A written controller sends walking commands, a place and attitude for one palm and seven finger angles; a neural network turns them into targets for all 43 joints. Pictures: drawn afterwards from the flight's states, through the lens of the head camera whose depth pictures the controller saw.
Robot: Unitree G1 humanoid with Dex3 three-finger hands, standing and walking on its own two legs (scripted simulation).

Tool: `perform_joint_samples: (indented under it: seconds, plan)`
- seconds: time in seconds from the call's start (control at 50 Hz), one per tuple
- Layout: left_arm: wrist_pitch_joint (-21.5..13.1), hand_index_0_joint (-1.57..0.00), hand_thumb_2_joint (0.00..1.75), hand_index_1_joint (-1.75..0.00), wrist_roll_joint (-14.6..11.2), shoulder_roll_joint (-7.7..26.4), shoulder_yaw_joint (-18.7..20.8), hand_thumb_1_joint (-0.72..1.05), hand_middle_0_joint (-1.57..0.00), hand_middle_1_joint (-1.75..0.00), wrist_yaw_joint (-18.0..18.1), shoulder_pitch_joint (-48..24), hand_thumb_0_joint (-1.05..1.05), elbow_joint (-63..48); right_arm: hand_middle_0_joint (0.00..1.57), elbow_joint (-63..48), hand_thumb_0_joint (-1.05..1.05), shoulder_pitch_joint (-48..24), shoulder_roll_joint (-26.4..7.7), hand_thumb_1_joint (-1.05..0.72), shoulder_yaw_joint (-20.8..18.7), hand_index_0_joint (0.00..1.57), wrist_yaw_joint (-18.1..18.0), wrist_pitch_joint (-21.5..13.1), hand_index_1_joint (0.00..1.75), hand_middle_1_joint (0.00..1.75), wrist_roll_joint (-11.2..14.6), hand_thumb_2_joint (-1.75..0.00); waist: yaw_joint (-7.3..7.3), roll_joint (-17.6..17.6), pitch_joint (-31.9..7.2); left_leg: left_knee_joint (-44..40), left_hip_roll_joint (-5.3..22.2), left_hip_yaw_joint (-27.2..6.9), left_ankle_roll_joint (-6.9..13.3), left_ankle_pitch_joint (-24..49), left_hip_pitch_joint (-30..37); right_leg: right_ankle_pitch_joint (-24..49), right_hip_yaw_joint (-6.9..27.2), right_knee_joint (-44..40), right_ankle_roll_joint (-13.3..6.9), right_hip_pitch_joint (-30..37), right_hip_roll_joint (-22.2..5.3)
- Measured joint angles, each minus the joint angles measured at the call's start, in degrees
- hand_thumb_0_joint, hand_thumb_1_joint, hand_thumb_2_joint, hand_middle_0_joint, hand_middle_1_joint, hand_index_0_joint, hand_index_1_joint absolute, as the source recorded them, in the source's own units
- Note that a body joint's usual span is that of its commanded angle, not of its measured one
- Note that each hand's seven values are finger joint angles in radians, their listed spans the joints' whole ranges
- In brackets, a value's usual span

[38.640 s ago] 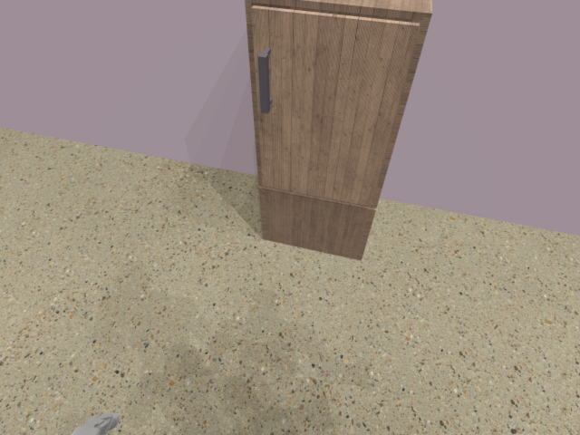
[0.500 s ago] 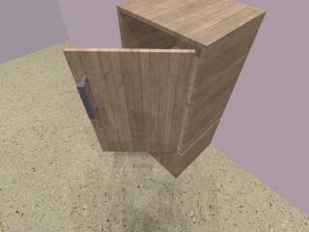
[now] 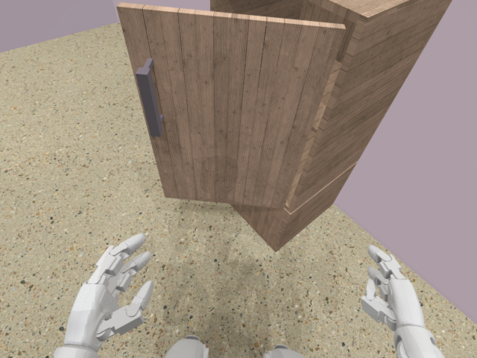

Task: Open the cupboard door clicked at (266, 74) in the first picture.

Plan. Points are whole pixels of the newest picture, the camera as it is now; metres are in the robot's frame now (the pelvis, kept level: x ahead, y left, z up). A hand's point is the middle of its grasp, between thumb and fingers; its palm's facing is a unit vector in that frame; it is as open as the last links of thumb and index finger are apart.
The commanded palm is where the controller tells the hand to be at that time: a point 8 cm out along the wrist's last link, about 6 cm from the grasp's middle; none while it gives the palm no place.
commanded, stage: raise the hand with hooked fingers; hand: left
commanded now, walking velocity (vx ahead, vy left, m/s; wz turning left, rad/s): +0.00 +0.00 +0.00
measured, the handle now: (153, 99) +0.59 +0.24 +0.08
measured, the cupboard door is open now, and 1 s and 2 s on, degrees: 45 45 45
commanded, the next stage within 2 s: move the hooked fingers beside the handle in 1.70 s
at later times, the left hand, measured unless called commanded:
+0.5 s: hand (87, 265) +0.23 +0.24 +0.06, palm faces +0.12 -0.99 -0.08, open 11.4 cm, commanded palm +0.20 +0.29 +0.05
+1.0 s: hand (70, 228) +0.27 +0.28 +0.07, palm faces +0.03 -1.00 -0.05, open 13.8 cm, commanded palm +0.25 +0.33 +0.08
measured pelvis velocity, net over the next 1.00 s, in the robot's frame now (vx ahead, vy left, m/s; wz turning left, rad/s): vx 0.01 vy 0.02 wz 0.02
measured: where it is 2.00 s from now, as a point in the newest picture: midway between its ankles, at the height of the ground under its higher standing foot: outside the picture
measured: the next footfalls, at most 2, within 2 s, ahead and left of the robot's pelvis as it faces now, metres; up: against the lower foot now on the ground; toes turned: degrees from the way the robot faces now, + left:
none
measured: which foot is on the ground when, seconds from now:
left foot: down 0.00-1.00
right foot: down 0.00-1.00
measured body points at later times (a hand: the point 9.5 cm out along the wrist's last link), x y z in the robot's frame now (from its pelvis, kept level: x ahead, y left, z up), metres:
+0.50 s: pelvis -0.01 +0.01 +0.00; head +0.05 +0.02 +0.45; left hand +0.22 +0.30 +0.06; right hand +0.12 -0.23 -0.09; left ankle +0.02 +0.12 -0.67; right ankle +0.02 -0.10 -0.67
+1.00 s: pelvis +0.01 +0.02 +0.02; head +0.07 +0.03 +0.46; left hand +0.27 +0.34 +0.08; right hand +0.20 -0.21 -0.05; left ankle +0.02 +0.12 -0.67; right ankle +0.02 -0.10 -0.67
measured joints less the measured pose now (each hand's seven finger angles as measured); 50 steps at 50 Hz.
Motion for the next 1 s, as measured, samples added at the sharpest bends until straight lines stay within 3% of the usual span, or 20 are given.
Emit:
perform_joint_samples:
  seconds: [0.08, 0.14, 0.22, 0.26, 0.32, 0.36, 0.4, 0.44, 0.5, 0.58, 0.68, 0.86, 1.0]
  plan:
    - [1.89, -0.23, 0.74, -0.54, -0.70, 1.04, 2.14, 0.54, -0.23, -0.53, 3.41, 4.23, 0.02, -4.41, 0.20, -2.12, 0.01, 0.03, 0.10, -0.90, 0.25, 0.20, -1.00, 0.85, 0.30, 0.30, -0.12, -0.90, 1.65, 0.76, 0.45, 6.23, 0.40, -2.20, -0.27, -2.05, -5.08, -1.70, -2.18, 4.32, -0.27, -3.53, 0.30]
    - [-0.34, -0.23, 0.71, -0.58, -1.26, 2.18, 3.05, 0.47, -0.23, -0.57, 5.46, 4.56, 0.02, -10.90, 0.20, -1.09, 0.01, 0.81, 1.15, -0.90, 1.95, 0.20, -1.80, 0.92, 0.30, 0.30, -0.36, -0.90, 2.45, 2.07, 0.53, 8.93, 0.58, -3.91, -0.42, -2.71, -7.35, -2.07, -3.86, 5.57, -0.43, -4.62, 0.52]
    - [-1.14, -0.23, 0.67, -0.64, -1.82, 4.16, 2.24, 0.38, -0.23, -0.63, 2.48, -1.81, 0.02, -14.01, 0.20, 1.39, 0.01, 1.85, 2.69, -0.90, 5.40, 0.20, -2.62, 1.11, 0.30, 0.30, 0.14, -0.90, 1.85, 4.63, 0.95, 10.45, 0.60, -5.34, -0.36, -2.49, -9.20, -1.54, -5.25, 5.72, -0.37, -5.40, 0.65]
    - [2.34, -0.24, 0.65, -0.67, -1.99, 5.56, 1.78, 0.33, -0.24, -0.66, -0.17, -5.92, 0.02, -12.29, 0.21, 2.21, 0.02, 2.74, 3.67, -0.90, 6.82, 0.20, -3.00, 1.82, 0.30, 0.30, 0.83, -0.90, 0.95, 5.39, 1.13, 9.98, 0.66, -5.10, -0.26, -1.95, -9.46, -0.90, -5.00, 5.21, -0.21, -5.75, 0.70]
    - [11.32, -0.25, 0.62, -0.72, -3.01, 7.04, 2.31, 0.26, -0.24, -0.71, -2.68, -9.46, 0.01, -8.31, 0.21, 2.39, 0.02, 5.06, 4.78, -0.90, 7.89, 0.20, -3.63, 3.48, 0.30, 0.30, 1.74, -0.90, -0.81, 5.79, 1.52, 7.39, 0.80, -3.83, 0.07, -0.79, -8.06, 0.45, -3.75, 3.11, 0.12, -5.03, 0.81]
    - [16.15, -0.25, 0.60, -0.75, -4.23, 7.10, 3.77, 0.21, -0.25, -0.74, -2.04, -9.14, 0.01, -6.95, 0.21, 2.28, 0.02, 7.08, 4.98, -0.90, 7.78, 0.21, -3.99, 4.26, 0.30, 0.30, 1.98, -0.90, -1.90, 5.72, 1.49, 4.95, 0.91, -2.80, 0.36, -0.03, -6.31, 1.36, -2.73, 1.06, 0.41, -3.82, 0.92]
    - [17.70, -0.26, 0.58, -0.78, -5.27, 6.64, 5.74, 0.17, -0.26, -0.77, 0.19, -7.44, 0.01, -7.14, 0.21, 2.32, 0.02, 9.19, 4.71, -0.90, 7.08, 0.21, -4.29, 4.33, 0.30, 0.30, 1.89, -0.90, -2.46, 5.48, 1.27, 2.75, 1.07, -1.96, 0.55, 0.52, -4.50, 2.10, -1.90, -0.92, 0.61, -2.42, 1.10]
    - [15.97, -0.26, 0.56, -0.80, -5.49, 6.22, 7.65, 0.12, -0.26, -0.80, 2.86, -5.46, 0.01, -8.24, 0.21, 2.69, 0.02, 11.02, 4.02, -0.90, 6.03, 0.21, -4.31, 3.84, 0.30, 0.30, 1.61, -0.90, -2.55, 5.20, 0.94, 1.23, 1.07, -1.52, 0.67, 0.79, -3.14, 2.49, -1.45, -2.35, 0.74, -1.24, 1.13]
    - [10.45, -0.26, 0.53, -0.85, -4.71, 6.43, 9.47, 0.05, -0.26, -0.84, 5.16, -4.36, 0.01, -8.93, 0.21, 3.66, 0.02, 12.46, 2.16, -0.90, 4.78, 0.20, -4.01, 2.86, 0.30, 0.30, 1.05, -0.90, -2.29, 4.96, 0.60, 0.76, 0.73, -1.67, 0.85, 0.70, -2.65, 2.30, -1.61, -2.87, 0.93, -0.56, 0.83]
    - [6.57, -0.27, 0.49, -0.91, -4.61, 7.52, 9.66, -0.04, -0.27, -0.90, 2.25, -6.82, 0.01, -5.89, 0.21, 4.81, 0.02, 11.53, -0.57, -0.90, 4.07, 0.20, -3.95, 1.88, 0.30, 0.30, 1.29, -0.90, -1.98, 5.15, 0.87, 2.04, 0.32, -2.35, 1.09, 0.07, -3.63, 1.55, -2.28, -2.03, 1.16, -1.00, 0.44]
    - [10.51, -0.28, 0.44, -0.98, -5.41, 8.70, 8.78, -0.16, -0.27, -0.98, -3.42, -9.68, 0.00, -2.17, 0.21, 4.10, 0.02, 9.02, -1.16, -0.90, 3.90, 0.20, -4.89, 1.11, 0.30, 0.30, 2.02, -0.90, -2.04, 4.59, 1.42, 1.07, 0.45, -2.09, 1.29, 0.00, -2.36, 1.78, -2.00, -3.26, 1.38, 0.25, 0.61]
    - [11.11, -0.29, 0.35, -1.12, -6.92, 10.45, 13.58, -0.37, -0.29, -1.11, -2.53, -14.22, 0.00, -0.97, 0.20, 1.45, 0.02, 7.38, 0.49, -0.90, 5.38, 0.20, -4.19, 0.83, 0.30, 0.30, 1.70, -0.90, -1.26, 4.16, 1.10, -1.93, 0.48, -2.53, 1.15, 0.23, 1.47, 2.26, -2.39, -6.92, 1.38, 4.52, 0.78]
    - [15.70, -0.30, 0.31, -1.18, -6.63, 12.04, 13.72, -0.46, -0.30, -1.17, -7.30, -17.59, 0.00, 3.65, 0.21, 1.45, 0.02, 7.20, 0.54, -0.90, 6.61, 0.20, -4.16, 1.89, 0.30, 0.30, 1.82, -0.90, -0.40, 5.36, 1.34, -3.61, 0.31, -2.34, 1.41, 0.65, 2.94, 2.81, -2.20, -8.74, 1.65, 6.01, 0.67]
